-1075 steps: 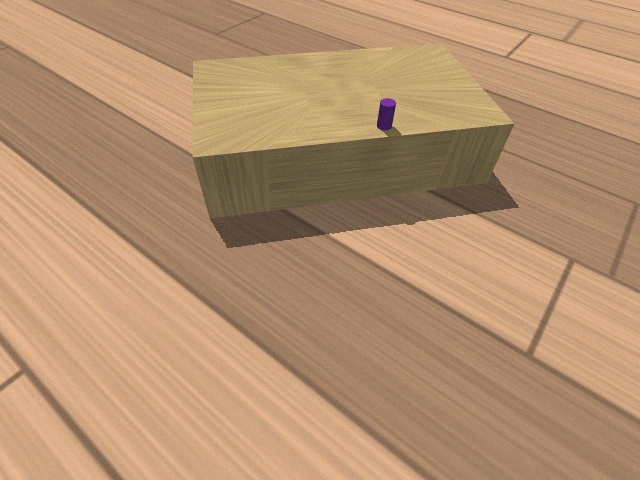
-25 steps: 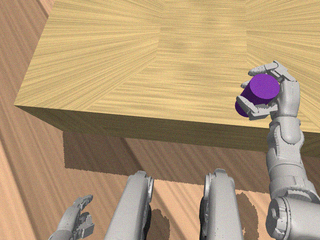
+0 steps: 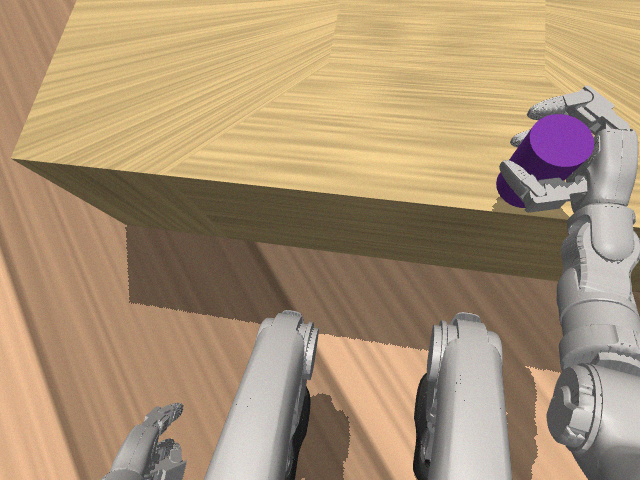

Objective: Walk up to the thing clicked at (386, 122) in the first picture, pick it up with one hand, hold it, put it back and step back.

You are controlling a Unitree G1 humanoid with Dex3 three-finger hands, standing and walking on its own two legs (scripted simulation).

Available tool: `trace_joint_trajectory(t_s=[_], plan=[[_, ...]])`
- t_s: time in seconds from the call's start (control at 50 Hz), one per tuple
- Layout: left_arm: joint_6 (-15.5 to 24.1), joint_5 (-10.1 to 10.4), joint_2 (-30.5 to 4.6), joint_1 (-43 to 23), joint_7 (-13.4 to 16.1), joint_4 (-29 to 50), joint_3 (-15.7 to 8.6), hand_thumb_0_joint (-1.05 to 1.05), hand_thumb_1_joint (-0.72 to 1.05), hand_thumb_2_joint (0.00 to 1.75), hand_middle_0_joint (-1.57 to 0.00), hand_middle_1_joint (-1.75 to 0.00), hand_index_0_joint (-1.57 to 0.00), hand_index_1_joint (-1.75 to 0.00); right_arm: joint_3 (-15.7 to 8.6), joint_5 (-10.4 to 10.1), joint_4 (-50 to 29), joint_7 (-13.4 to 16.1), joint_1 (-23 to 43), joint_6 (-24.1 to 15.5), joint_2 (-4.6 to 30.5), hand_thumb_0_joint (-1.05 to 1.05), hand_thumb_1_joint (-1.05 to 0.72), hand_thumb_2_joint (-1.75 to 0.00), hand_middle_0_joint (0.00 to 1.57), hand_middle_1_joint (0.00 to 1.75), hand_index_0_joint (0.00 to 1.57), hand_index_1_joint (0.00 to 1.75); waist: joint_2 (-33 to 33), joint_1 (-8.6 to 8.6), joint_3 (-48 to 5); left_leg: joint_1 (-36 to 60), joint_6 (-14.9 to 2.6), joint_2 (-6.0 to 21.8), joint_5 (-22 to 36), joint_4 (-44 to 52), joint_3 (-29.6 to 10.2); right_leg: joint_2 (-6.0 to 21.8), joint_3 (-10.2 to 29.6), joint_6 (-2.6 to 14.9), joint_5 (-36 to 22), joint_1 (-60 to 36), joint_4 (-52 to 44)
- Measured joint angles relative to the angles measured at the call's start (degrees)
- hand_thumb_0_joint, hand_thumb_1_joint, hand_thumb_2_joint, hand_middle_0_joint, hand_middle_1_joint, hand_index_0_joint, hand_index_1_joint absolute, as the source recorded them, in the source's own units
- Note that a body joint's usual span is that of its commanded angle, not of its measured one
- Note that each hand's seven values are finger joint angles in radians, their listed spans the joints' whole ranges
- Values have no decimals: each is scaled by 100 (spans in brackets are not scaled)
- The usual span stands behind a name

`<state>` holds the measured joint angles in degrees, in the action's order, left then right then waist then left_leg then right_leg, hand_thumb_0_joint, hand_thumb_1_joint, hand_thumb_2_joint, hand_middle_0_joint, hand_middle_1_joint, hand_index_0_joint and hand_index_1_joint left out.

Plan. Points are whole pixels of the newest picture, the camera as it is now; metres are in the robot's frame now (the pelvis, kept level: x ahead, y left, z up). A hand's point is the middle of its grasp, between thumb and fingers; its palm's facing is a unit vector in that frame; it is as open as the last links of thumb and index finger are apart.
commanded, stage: lower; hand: right
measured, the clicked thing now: (539, 165) +0.48 -0.22 -0.03
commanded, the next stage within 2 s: loosen in 0.82 s
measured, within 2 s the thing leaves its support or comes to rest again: rests again in 0.50 s
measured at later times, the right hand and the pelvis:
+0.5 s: hand (532, 163) +0.49 -0.22 -0.04, palm faces +0.12 +0.99 -0.04, open 8.8 cm; pelvis +0.00 +0.01 -0.03, yaw +1 degrees
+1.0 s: hand (534, 163) +0.50 -0.22 -0.05, palm faces +0.11 +0.99 -0.03, open 8.8 cm; pelvis +0.00 +0.02 -0.05, yaw +3 degrees
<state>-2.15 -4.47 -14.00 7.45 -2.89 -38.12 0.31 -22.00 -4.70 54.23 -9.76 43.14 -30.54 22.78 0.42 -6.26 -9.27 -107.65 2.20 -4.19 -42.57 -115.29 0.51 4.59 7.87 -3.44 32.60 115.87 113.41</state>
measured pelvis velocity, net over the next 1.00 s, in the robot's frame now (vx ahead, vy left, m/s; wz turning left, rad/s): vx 0.00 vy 0.02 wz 0.05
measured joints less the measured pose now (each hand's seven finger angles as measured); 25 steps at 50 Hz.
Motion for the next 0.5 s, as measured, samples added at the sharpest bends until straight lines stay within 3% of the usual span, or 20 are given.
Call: trace_joint_trajectory(t_s=[0.5], plan=[[48, -24, -160, -119, 84, -85, 27, 0, 91, 90, -19, -29, -18, -29, -383, -159, -18, -323, 101, 176, 336, 0, 26, -113, 78, 109, 79, 110, -55, 11, 132, -595, -135, -153, -106, -661, 123, 72, 205, -121, 137, 506, 603]])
